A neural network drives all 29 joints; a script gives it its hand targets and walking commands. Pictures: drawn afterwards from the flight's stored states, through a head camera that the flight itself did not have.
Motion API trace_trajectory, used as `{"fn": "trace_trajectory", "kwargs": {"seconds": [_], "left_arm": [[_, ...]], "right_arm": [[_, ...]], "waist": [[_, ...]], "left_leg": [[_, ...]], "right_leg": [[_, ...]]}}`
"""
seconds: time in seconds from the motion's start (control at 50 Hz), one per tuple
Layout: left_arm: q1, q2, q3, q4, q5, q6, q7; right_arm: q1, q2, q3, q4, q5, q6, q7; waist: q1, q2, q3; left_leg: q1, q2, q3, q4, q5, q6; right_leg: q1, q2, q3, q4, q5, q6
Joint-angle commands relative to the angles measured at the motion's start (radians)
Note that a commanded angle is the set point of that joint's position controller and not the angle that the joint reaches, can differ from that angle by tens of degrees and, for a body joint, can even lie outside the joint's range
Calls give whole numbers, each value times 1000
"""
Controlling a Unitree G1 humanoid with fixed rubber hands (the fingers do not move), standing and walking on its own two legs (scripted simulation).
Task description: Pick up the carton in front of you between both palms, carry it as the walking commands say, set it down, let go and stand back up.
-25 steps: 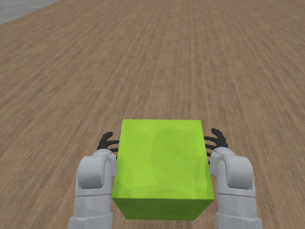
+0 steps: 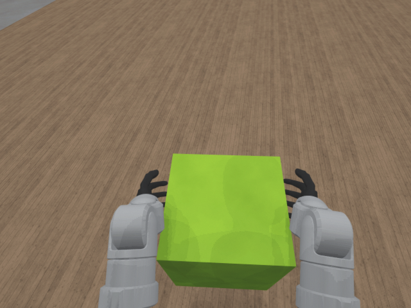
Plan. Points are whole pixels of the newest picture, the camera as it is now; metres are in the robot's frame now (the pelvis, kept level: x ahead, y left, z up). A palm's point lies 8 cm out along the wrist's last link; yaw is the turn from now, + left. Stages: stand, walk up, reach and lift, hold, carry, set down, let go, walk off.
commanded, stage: carry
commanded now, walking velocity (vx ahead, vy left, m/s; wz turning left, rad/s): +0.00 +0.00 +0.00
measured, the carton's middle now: (223, 226) +0.32 -0.01 -0.03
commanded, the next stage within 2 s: none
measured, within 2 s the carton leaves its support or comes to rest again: neither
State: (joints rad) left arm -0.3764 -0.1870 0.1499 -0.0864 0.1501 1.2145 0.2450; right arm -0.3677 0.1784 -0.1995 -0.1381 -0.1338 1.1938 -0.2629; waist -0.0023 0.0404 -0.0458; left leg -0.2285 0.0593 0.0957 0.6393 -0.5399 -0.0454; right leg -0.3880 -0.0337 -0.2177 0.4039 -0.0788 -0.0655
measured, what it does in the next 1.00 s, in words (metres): steps on the spot: left foot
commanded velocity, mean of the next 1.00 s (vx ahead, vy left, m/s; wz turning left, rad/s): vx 0.00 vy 0.00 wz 0.00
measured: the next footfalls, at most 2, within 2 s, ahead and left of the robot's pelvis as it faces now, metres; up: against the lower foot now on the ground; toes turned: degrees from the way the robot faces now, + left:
left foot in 0.04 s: +0.03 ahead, +0.13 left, +0.00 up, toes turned +9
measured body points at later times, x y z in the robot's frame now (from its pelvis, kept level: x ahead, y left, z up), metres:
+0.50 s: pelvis +0.09 +0.02 +0.00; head +0.07 +0.03 +0.45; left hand +0.38 +0.17 +0.06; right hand +0.39 -0.12 +0.07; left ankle -0.01 +0.13 -0.73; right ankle +0.09 -0.09 -0.73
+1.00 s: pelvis +0.04 +0.03 -0.01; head +0.01 +0.03 +0.44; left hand +0.34 +0.17 +0.02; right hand +0.35 -0.12 +0.02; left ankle -0.01 +0.12 -0.74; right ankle +0.09 -0.09 -0.74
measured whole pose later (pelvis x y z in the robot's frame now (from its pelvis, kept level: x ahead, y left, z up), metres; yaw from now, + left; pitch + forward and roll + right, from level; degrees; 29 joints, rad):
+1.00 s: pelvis +0.04 +0.03 -0.01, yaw +0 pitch +2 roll +0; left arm -0.23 -0.15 0.15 0.25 0.24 0.80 0.09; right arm -0.25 0.15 -0.19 0.25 -0.27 0.75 -0.06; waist 0.00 0.01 -0.12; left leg -0.20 0.05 0.16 0.56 -0.39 0.01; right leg -0.35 -0.09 -0.17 0.56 -0.23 0.00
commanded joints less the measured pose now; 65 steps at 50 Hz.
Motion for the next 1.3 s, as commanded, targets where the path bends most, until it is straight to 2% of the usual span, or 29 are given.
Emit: {"fn": "trace_trajectory", "kwargs": {"seconds": [0.0,0.04,0.06,0.08,0.1,0.18,0.24,0.38,0.52,0.66,0.8,0.9,0.98,1.04,1.14,1.2,1.28], "left_arm": [[-529,-1065,-645,-97,-461,-23,-416],[-571,-1060,-662,-145,-476,-35,-414],[-610,-1055,-676,-181,-489,-35,-413],[-629,-1058,-682,-187,-495,-34,-408],[-626,-1047,-682,-192,-497,-28,-404],[-524,-1019,-674,-108,-463,-2,-397],[-522,-1024,-678,-74,-459,-2,-403],[-581,-1062,-699,-52,-484,-23,-417],[-546,-1091,-701,31,-453,-107,-444],[-511,-1068,-696,47,-417,-225,-458],[-459,-1019,-665,96,-360,-356,-473],[-433,-987,-600,170,-277,-471,-479],[-462,-939,-529,209,-195,-552,-462],[-480,-918,-483,255,-154,-595,-458],[-479,-932,-490,272,-156,-607,-461],[-449,-935,-525,239,-181,-574,-459],[-410,-907,-510,239,-172,-537,-455]], "right_arm": [[-523,1044,733,-22,473,28,450],[-539,1062,737,-48,485,22,449],[-558,1068,738,-59,486,18,447],[-584,1054,732,-80,490,25,445],[-574,1049,729,-68,489,31,444],[-441,1027,698,48,455,49,451],[-426,1032,689,89,444,45,459],[-484,1064,698,95,449,13,467],[-462,1090,716,165,416,-74,487],[-422,1074,714,191,380,-190,505],[-362,1039,679,242,312,-322,514],[-342,1007,607,325,218,-440,518],[-367,955,534,379,133,-519,506],[-393,927,493,417,99,-562,503],[-396,935,503,422,103,-575,504],[-365,939,540,384,128,-543,500],[-325,910,523,385,119,-507,494]], "waist": [[7,-196,-501],[2,-158,-510],[-1,-117,-488],[4,-84,-475],[3,-53,-461],[-1,-14,-474],[-1,-6,-458],[-3,1,-405],[-4,-26,-421],[-1,-16,-421],[-1,-35,-387],[0,-41,-350],[1,-42,-323],[3,-44,-315],[4,-45,-331],[4,-45,-339],[4,-43,-326]], "left_leg": [[-22,5,2,-198,145,-3],[91,33,14,-267,350,-4],[65,87,-22,-272,401,0],[101,115,-33,-216,537,5],[110,127,-29,-172,613,12],[122,108,-22,-99,847,15],[121,99,-15,-88,915,9],[168,105,-10,-104,989,16],[152,100,-7,-100,920,24],[140,114,-11,-97,884,45],[83,102,-7,-122,656,51],[47,101,-12,-151,537,56],[19,98,-21,-178,433,64],[0,97,-28,-195,371,69],[-3,97,-31,-199,351,73],[-1,97,-29,-196,364,73],[-12,98,-29,-198,367,72]], "right_leg": [[526,-243,218,-38,500,-31],[428,-193,147,-17,325,0],[420,-171,106,13,304,14],[373,-155,117,54,319,22],[345,-149,115,71,367,29],[324,-143,119,169,558,26],[290,-130,111,189,569,32],[215,-103,93,172,417,58],[252,-120,108,182,461,48],[233,-125,114,194,339,45],[234,-140,129,161,270,45],[216,-142,135,130,184,48],[201,-142,144,100,107,48],[198,-141,149,81,62,48],[201,-142,151,72,49,48],[199,-144,149,72,57,51],[186,-145,146,72,56,55]]}}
